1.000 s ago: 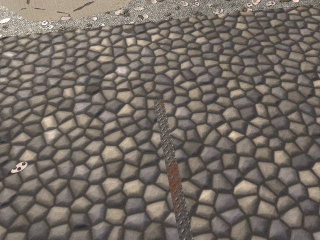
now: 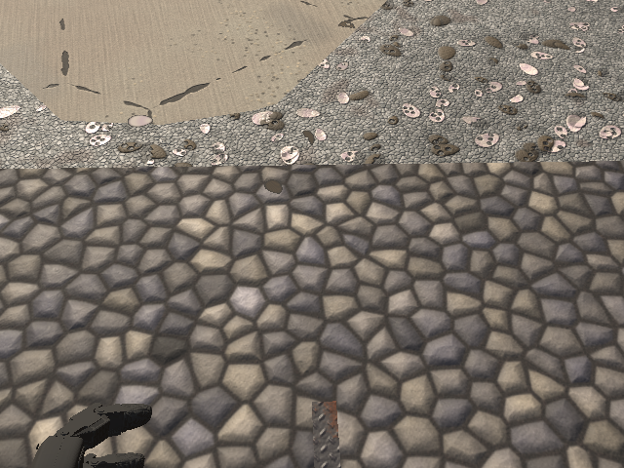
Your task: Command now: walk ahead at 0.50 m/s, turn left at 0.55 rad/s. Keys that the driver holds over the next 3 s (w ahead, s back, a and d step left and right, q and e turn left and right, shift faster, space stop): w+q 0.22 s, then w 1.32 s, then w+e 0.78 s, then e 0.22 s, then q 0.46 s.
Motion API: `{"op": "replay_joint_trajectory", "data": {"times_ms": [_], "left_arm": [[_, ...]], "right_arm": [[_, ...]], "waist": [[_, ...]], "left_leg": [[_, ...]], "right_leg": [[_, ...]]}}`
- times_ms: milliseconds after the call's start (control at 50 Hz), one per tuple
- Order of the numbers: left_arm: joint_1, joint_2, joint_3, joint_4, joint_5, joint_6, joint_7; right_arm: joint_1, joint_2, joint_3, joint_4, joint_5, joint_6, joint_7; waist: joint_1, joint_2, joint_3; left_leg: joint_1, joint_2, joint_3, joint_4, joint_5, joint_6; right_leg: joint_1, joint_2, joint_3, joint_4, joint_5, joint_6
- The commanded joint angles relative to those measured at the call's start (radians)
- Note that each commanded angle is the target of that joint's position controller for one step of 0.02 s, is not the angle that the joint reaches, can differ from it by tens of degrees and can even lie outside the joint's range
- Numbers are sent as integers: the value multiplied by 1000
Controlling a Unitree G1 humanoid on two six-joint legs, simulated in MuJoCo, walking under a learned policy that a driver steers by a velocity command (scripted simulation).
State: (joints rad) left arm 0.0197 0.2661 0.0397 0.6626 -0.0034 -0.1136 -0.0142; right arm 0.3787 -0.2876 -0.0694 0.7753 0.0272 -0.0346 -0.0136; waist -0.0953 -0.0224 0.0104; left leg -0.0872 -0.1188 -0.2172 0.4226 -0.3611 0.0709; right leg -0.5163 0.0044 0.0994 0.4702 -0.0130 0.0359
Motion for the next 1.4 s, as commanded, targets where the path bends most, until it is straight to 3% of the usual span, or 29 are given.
{"op": "replay_joint_trajectory", "data": {"times_ms": [20, 40, 60, 80, 100, 120, 160, 280, 380, 460, 500, 540, 560, 580, 600, 620, 660, 740, 940, 1000, 1040, 1060, 1080, 1100, 1120, 1140, 1180, 1260, 1400], "left_arm": [[89, 155, 61, -45, 0, -31, 6], [235, 204, 77, -32, 17, -33, 15], [350, 287, 98, -3, 30, -19, 18], [362, 225, 88, 8, 3, -10, 11], [315, 151, 68, -6, 1, -5, 14], [266, 128, 58, -10, 8, 3, 16], [210, 92, 42, 2, 17, 7, 15], [230, 140, 59, 63, 10, -8, 6], [275, 177, 61, 112, -12, 8, 5], [344, 208, 66, 162, -28, 31, 4], [336, 228, 69, 176, -34, 43, 10], [332, 195, 50, 174, -23, 45, 19], [389, 96, 13, 127, 4, 28, 13], [398, 97, 8, 144, 0, 6, 7], [327, 175, 33, 123, -33, -4, -1], [260, 169, 29, 105, -41, -7, -2], [245, 153, 35, 110, -12, 7, 7], [261, 97, 25, 117, -3, 45, 11], [-33, 85, 7, 30, -11, 25, -27], [-2, 111, 16, 29, -8, 19, -36], [206, 172, 52, 91, -2, 17, -25], [374, 248, 73, 121, 5, 19, -16], [423, 325, 89, 142, 1, 25, -21], [426, 221, 62, 133, -15, 23, -24], [353, 184, 49, 121, -12, 19, -22], [281, 166, 42, 108, -2, 19, -21], [212, 117, 27, 100, 17, 13, -21], [223, 138, 35, 123, 8, 3, -12], [317, 169, 43, 177, -7, 24, 10]], "right_arm": [[-39, -124, -30, -72, -4, -4, -5], [-56, -71, -11, -95, -16, -10, 1], [83, -4, 11, -117, 1, -20, 1], [100, -84, 4, -110, 13, -24, -1], [6, -155, -16, -110, 11, -18, 0], [-62, -157, -20, -124, -1, -12, 0], [-105, -128, -25, -144, -9, -6, 9], [-153, -45, -3, -178, -10, 5, 21], [-312, -24, 17, -206, -12, -22, 47], [-397, -45, 14, -248, -5, -29, 61], [-332, -79, -2, -239, -12, -30, 61], [-51, -171, -50, -157, -20, -24, 43], [71, -282, -72, -144, -41, -18, 29], [86, -249, -60, -139, -23, -17, 30], [36, -192, -38, -135, -22, -21, 35], [-21, -157, -28, -137, -19, -23, 35], [-124, -97, -10, -139, -29, -33, 43], [-148, -110, -18, -112, -29, -60, 41], [-11, -172, -36, -4, -6, -41, 15], [-11, -183, -42, 19, -3, -26, 9], [-23, -160, -32, 20, -8, -14, 4], [0, -107, -7, -1, -30, -12, -1], [139, 7, 25, -12, -26, -34, 10], [69, -94, 5, 1, -10, -51, 14], [-36, -146, -11, -31, 13, -61, 17], [-95, -136, -8, -45, 8, -63, 10], [-97, -118, -14, -45, -12, -52, 6], [-104, -70, -8, -41, -19, -26, 5], [-319, -27, 12, -87, -18, -40, 21]], "waist": [[121, 147, -86], [191, 80, -212], [155, -202, -356], [160, -254, -335], [186, -132, -190], [176, -59, -102], [133, -63, -10], [112, -44, 6], [161, -29, 35], [171, -54, 54], [111, -78, 8], [-30, -48, -172], [-29, 167, -328], [-23, 245, -442], [-24, 180, -304], [-1, 147, -183], [71, 114, -72], [124, 105, -29], [33, 84, 58], [65, 100, 38], [168, 82, -96], [220, -34, -248], [151, -312, -361], [204, -197, -346], [198, -138, -201], [173, -58, -125], [114, -71, -61], [89, -53, -24], [160, -32, 35]], "left_leg": [[-70, 198, -199, 81, 379, 78], [-179, 146, -127, 319, 308, 43], [-517, 2, 23, 642, -110, -29], [-682, 73, 35, 809, -235, -43], [-726, 116, 33, 867, -145, -52], [-706, 149, 70, 862, -66, -59], [-650, 199, 83, 789, 17, -63], [-635, 227, 107, 591, 162, -83], [-546, 200, 191, 281, 365, -66], [-527, 175, 223, 166, 274, -28], [-391, 130, 260, 108, 222, 9], [70, 142, 227, 91, 311, 71], [463, 419, -205, 85, 244, 212], [516, 526, -524, -65, 195, 289], [415, 488, -397, -82, 151, 245], [272, 437, -245, -96, 187, 209], [29, 359, -90, -165, 303, 173], [-112, 340, 17, -271, 382, 198], [15, 356, 122, -253, 318, 129], [97, 384, 110, -174, 429, 100], [64, 304, 177, 91, 683, 53], [-108, 239, 235, 406, 463, 11], [-517, 52, 221, 750, -154, -59], [-635, 89, 88, 862, -222, -48], [-700, 141, 105, 873, -134, -30], [-675, 191, 134, 831, -43, -25], [-573, 245, 128, 736, 57, -30], [-562, 259, 149, 610, 146, -65], [-554, 223, 199, 230, 445, -84]], "right_leg": [[292, -8, -19, -66, -32, -63], [539, -154, 103, -32, -63, -130], [895, -389, 505, -62, -186, -297], [892, -450, 705, -128, -417, -324], [768, -398, 567, -154, -460, -276], [641, -350, 423, -170, -363, -239], [467, -274, 245, -226, -191, -212], [399, -258, 34, -316, 30, -250], [417, -222, -96, -317, 79, -219], [533, -276, -85, -272, 150, -203], [564, -275, -111, -162, 394, -178], [388, -198, -191, 193, 440, -114], [-8, -72, -218, 594, -7, -45], [-157, 9, -61, 790, -563, -33], [-257, -53, -17, 855, -531, -44], [-271, -96, -45, 822, -451, -53], [-175, -151, -48, 699, -330, -46], [-115, -160, -50, 589, -206, -11], [-98, -95, -69, 96, 74, -39], [-36, -71, -87, 50, -37, -80], [267, -19, -139, 26, -48, -127], [549, -186, 50, 53, 0, -189], [876, -387, 534, -68, -245, -357], [862, -376, 632, -168, -438, -335], [744, -348, 489, -182, -428, -288], [610, -312, 381, -194, -331, -265], [426, -255, 250, -241, -151, -256], [352, -233, 126, -321, -8, -283], [403, -187, -23, -338, 51, -239]]}}
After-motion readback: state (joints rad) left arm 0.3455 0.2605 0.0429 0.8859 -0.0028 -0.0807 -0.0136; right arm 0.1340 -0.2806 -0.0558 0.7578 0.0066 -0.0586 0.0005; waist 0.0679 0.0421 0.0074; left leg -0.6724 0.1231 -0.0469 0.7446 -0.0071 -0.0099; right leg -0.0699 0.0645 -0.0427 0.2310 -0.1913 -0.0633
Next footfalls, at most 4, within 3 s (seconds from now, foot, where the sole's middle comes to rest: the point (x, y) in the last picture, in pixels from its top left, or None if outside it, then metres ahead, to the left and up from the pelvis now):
0.04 right None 0.19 -0.13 -0.77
0.54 left None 0.41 0.19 -0.77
1.04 right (282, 349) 0.75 0.01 -0.77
1.60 left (157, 278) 0.97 0.32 -0.77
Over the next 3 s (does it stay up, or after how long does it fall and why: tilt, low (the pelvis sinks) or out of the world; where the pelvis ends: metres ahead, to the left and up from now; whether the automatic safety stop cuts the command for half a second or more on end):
stays up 1.49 0.23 -0.14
